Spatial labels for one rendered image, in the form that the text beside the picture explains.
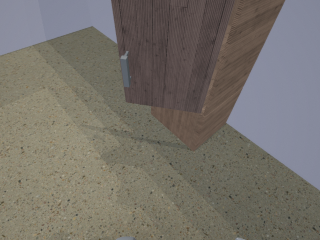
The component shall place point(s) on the handle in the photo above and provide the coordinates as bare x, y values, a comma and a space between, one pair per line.
125, 70

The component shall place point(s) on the cupboard door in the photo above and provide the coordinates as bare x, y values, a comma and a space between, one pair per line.
173, 49

